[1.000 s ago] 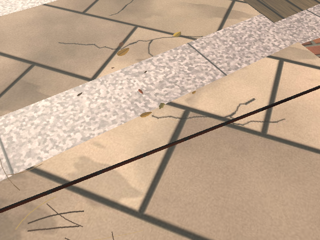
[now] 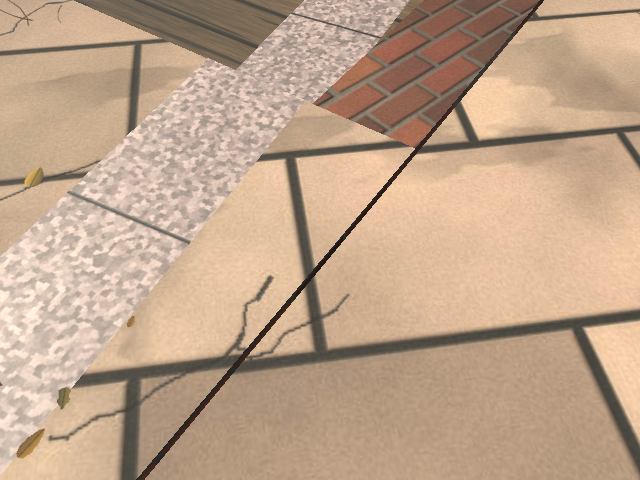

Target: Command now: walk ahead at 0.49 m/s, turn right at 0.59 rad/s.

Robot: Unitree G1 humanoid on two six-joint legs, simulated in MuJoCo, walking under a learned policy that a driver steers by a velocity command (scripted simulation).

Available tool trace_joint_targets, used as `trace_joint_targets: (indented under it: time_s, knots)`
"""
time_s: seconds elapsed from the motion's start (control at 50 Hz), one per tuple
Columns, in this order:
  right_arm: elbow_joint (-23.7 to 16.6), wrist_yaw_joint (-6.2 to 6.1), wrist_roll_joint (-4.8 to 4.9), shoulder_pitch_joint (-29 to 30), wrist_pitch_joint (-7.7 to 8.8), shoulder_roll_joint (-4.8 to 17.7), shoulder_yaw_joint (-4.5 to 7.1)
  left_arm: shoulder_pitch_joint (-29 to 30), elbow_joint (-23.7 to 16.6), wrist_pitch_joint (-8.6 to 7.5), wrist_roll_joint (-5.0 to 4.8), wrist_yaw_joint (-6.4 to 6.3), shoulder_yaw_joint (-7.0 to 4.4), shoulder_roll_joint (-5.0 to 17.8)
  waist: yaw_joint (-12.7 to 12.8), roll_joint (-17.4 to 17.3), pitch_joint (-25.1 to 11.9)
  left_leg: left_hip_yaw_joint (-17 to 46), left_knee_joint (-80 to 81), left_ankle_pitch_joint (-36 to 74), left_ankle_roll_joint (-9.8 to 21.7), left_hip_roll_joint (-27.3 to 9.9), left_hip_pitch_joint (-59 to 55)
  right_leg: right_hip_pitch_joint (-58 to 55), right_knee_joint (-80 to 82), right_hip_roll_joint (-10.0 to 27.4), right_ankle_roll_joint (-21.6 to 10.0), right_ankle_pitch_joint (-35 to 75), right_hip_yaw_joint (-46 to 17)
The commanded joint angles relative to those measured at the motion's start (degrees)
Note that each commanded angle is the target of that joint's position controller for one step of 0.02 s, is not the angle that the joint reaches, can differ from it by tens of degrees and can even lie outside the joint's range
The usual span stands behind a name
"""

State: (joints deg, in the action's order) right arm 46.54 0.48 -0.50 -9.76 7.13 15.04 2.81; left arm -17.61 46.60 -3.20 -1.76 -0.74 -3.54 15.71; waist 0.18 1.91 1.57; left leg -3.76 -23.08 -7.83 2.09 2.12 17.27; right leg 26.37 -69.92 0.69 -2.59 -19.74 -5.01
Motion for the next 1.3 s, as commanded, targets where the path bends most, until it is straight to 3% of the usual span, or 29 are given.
trace_joint_targets:
  time_s: [0.02, 0.1, 0.18, 0.28, 0.32, 0.34, 0.36, 0.38, 0.4, 0.42, 0.44, 0.48, 0.5, 0.56, 0.6, 0.7, 0.78, 0.84, 0.88, 0.9, 0.92, 0.94, 0.96, 1.0, 1.02, 1.08, 1.16, 1.24, 1.3]
  knots:
    - [-1.4, 0.21, 0.04, -1.5, 0.97, 4.8, 1.32, -1.8, -4.6, 0.31, -0.18, 0.35, -0.65, 1.6, 0.1, -5.9, -2.3, 14.2, 14.4, 3.7, 9.5, -16.4, -8.7, 10.2, 0.3, 6.8, 0.3, 3.7, -1.7]
    - [0.1, 0.1, 0.21, -2.8, 0.99, 7.7, 2.34, 3.4, -8.3, 0.67, 0.47, 0.55, -0.4, 1.7, -0.3, -4.2, -0.5, 7.3, 16.1, 11.1, 10.7, -17.3, -10.0, 16.1, 8.0, 7.8, 1.2, 10.8, -1.8]
    - [0.6, -0.29, 0.4, -4.0, 0.0, 9.4, 2.5, 10.6, -11.0, -0.18, 0.45, 2.17, 0.13, 1.3, -2.8, -4.1, 0.6, -0.4, 15.0, 13.4, 8.5, -15.6, -12.2, 14.6, 21.7, 6.7, 0.9, 21.8, 2.0]
    - [2.6, -0.24, 1.81, -9.0, -1.68, 11.3, 2.74, 18.1, -15.4, -0.15, 0.29, 3.74, 0.55, 1.1, -5.0, -4.5, 3.0, -2.2, 12.5, 13.2, 7.1, -18.3, -18.5, 13.0, 31.4, 4.4, -1.2, 16.5, 5.9]
    - [3.1, -0.28, 2.17, -9.0, -2.41, 12.6, 2.97, 16.7, -16.0, -0.2, 0.59, 3.9, -0.09, 2.6, -2.8, -6.0, 1.7, -3.3, 7.7, 25.7, 6.4, -19.2, -20.9, 8.2, 33.8, 1.6, -3.3, 10.2, 8.0]
    - [3.1, -0.41, 2.23, -8.2, -2.78, 13.4, 3.04, 12.4, -15.2, -0.21, 0.86, 3.79, -1.02, 4.3, 0.4, -6.8, -1.2, -4.7, 1.2, 35.5, 5.5, -18.7, -20.9, 1.3, 35.7, -0.7, -4.6, 9.3, 9.6]
    - [3.1, -0.65, 2.1, -7.8, -3.17, 12.7, 2.65, 2.9, -12.3, -0.2, 0.87, 3.43, -2.69, 6.9, 5.4, -6.1, -6.2, -7.0, -9.9, 41.2, 4.1, -16.5, -17.5, -12.1, 39.2, -3.7, -6.3, 12.8, 11.1]
    - [2.1, -0.83, 1.08, -8.5, -2.91, 10.2, 1.45, -7.2, -9.9, 0.18, 1.04, 2.4, -4.53, 11.5, 9.5, -1.6, -12.5, -7.5, -26.4, 27.9, 1.7, -14.1, -3.7, -31.1, 37.9, 2.5, -8.9, 16.1, 1.6]
    - [0.2, 0.08, -0.09, -15.3, -1.61, 1.9, -1.26, -7.2, -10.1, 0.01, 1.8, 1.81, -5.03, 18.1, 3.1, 14.1, -19.5, -4.5, -48.7, -22.4, -2.1, -3.4, 19.5, -48.3, 43.5, 20.5, -18.9, 16.0, -29.8]
    - [2.1, 0.62, 2.28, -12.2, -0.13, 7.8, -0.05, -9.1, -10.9, -0.49, 2.32, 1.9, -3.52, 12.6, 7.3, 7.2, -26.4, 8.3, -56.9, -27.2, -1.7, -2.4, 21.8, -47.9, 48.9, 24.1, -20.5, 24.0, -37.6]
    - [0.3, 0.68, 4.21, -7.0, -0.07, 10.0, 0.84, -5.5, -10.4, -0.99, 3.05, 2.14, -2.49, 10.1, 6.7, 4.8, -17.7, 8.7, -58.0, -23.5, -1.6, -4.5, 24.7, -41.2, 47.6, 22.4, -17.6, 38.1, -24.6]
    - [0.5, -0.21, 2.31, -4.8, -1.0, 8.2, 0.73, 2.0, -10.2, -1.55, 2.09, 2.42, -1.47, 6.1, 2.1, 0.1, -9.8, 8.5, -49.4, -17.2, -2.0, -8.6, 21.4, -27.2, 48.3, 16.7, -12.9, 44.9, -9.7]
    - [1.1, -0.4, 2.19, -6.6, -2.15, 8.1, 1.08, 4.4, -10.2, -1.86, 2.2, 2.46, -1.08, 4.7, -0.1, 1.2, -8.5, 8.8, -47.4, -15.3, -2.3, -9.5, 17.3, -22.1, 50.5, 15.3, -11.8, 44.9, -5.9]
    - [2.5, -1.0, 2.01, -10.5, -4.84, 5.1, 1.09, 7.2, -8.7, -3.27, 3.13, 2.01, -1.13, 4.6, -3.2, 1.5, -7.1, 8.5, -43.6, -9.3, -3.7, -7.8, 12.0, -15.0, 55.0, 14.1, -11.7, 49.6, 1.5]
    - [1.1, -1.31, 1.46, -8.1, -5.37, 4.5, 1.22, 8.3, -7.9, -3.19, 3.33, 0.92, -1.33, 5.2, -3.4, 2.4, -5.1, 8.3, -38.5, -4.8, -4.5, -7.3, 14.2, -14.7, 56.2, 13.7, -11.0, 49.9, 5.7]
    - [-3.0, 0.18, 0.93, -0.7, -5.68, 2.9, 0.81, 7.8, -6.1, -1.07, 2.74, -1.43, -1.76, 6.9, -0.2, 2.8, -4.2, 4.8, -23.6, 5.2, -4.6, -7.3, 14.2, -18.8, 55.8, 13.1, -9.5, 44.1, 12.0]
    - [-6.5, 1.54, 0.83, 2.6, -6.28, 3.9, 1.45, 7.0, -4.7, 0.84, 1.77, -1.69, -2.34, 8.2, 1.2, 2.9, -3.8, 2.7, -18.7, -0.1, -3.0, -6.5, 15.6, -23.8, 51.5, 15.9, -9.4, 42.1, 11.7]
    - [-8.5, 2.43, 1.08, 2.4, -6.45, 4.3, 2.01, 8.0, -4.7, 1.97, 0.7, -2.03, -2.74, 9.0, 0.6, 3.5, -3.6, 0.5, -14.7, -5.8, -0.6, -4.9, 14.3, -25.3, 45.3, 17.3, -7.8, 43.5, 11.2]
    - [-7.7, 2.18, 0.95, -3.6, -5.88, 6.2, 3.17, 7.8, -4.4, 2.31, 0.18, -2.39, -2.71, 8.5, -2.6, 1.1, -6.8, -0.9, -4.3, 4.6, 2.5, -1.4, 2.9, -22.9, 33.4, 13.0, -3.6, 46.0, 14.5]
    - [-7.7, 0.89, 0.58, -8.0, -5.67, 12.3, 5.13, 6.3, -5.1, 1.92, 1.56, -2.23, -2.41, 7.6, -3.8, -7.2, -11.0, 9.9, -3.2, 30.8, 6.4, -7.4, -9.4, -13.8, 20.1, 7.8, 1.1, 33.1, 16.4]
    - [-8.5, -0.11, -0.39, -9.5, -5.84, 18.0, 6.1, 5.7, -7.7, 1.4, 4.41, -1.55, -0.92, 3.2, -1.4, -19.9, -14.7, 31.0, -5.2, 56.7, 18.7, -22.1, -23.9, 7.0, 0.7, -2.7, 5.9, -17.7, 14.5]
    - [-9.5, 0.25, -0.82, -10.3, -5.61, 14.7, 5.01, 6.9, -7.4, 0.89, 3.05, -0.57, -0.96, 5.0, -4.0, -14.2, -24.0, 36.8, -2.1, 46.7, 23.2, -24.4, -26.5, 9.6, -6.8, -3.6, 5.5, -21.2, 0.5]
    - [-10.7, 0.39, -0.22, -6.0, -5.42, 12.8, 4.61, 9.9, -8.1, 1.0, 1.05, -0.15, -1.44, 6.8, -3.6, -9.9, -18.9, 31.2, -0.7, 38.0, 20.7, -22.0, -22.8, 12.9, -7.8, -1.5, 4.9, -17.0, -0.8]
    - [-11.7, -0.33, 1.9, 0.0, -6.19, 8.8, 3.54, 11.8, -7.6, 1.99, 2.08, -1.19, -1.8, 6.8, -1.2, -3.3, -10.8, 24.5, 1.4, 23.4, 14.3, -16.6, -12.8, 13.1, 0.0, 1.2, 5.0, -9.5, -0.2]
    - [-12.1, -0.71, 1.72, 1.5, -6.67, 8.6, 3.38, 11.4, -7.8, 2.51, 2.31, -1.51, -1.93, 6.6, 0.3, -4.4, -9.5, 22.5, 2.5, 20.8, 13.2, -14.5, -7.8, 9.3, 3.7, 1.1, 5.3, -7.3, 0.3]
    - [-12.9, -1.51, 0.59, 0.9, -7.32, 10.3, 4.11, 9.5, -7.4, 2.91, 2.01, -1.77, -1.32, 4.2, 0.9, -7.8, -10.2, 21.0, 3.0, 20.6, 12.6, -12.1, -5.0, 4.6, 12.7, -1.2, 6.4, -4.4, 1.6]
    - [-13.6, -2.51, 1.0, 0.8, -7.92, 11.4, 4.67, 10.7, -7.5, 2.96, 1.84, -1.83, -1.02, 3.8, -0.3, -9.4, -10.8, 23.4, 3.4, 8.1, 11.3, -11.1, -3.0, 1.0, 21.6, -2.1, 7.0, -0.3, 0.7]
    - [-14.6, -2.36, 0.83, 1.3, -8.6, 11.2, 4.61, 11.0, -8.1, 2.18, 1.34, -1.02, -1.51, 4.8, -1.1, -11.8, -9.5, 28.6, 3.3, 0.0, 10.0, -10.5, -2.5, -1.9, 29.1, -3.1, 5.9, -0.6, 0.3]
    - [-15.3, -2.55, 1.4, 2.8, -9.22, 10.2, 4.09, 6.6, -6.9, 1.1, 1.32, -0.07, -1.88, 4.8, 1.1, -12.3, -9.7, 28.8, -0.4, 1.5, 7.5, -8.9, -1.8, -9.7, 42.9, -2.9, 3.7, 6.1, 2.5]
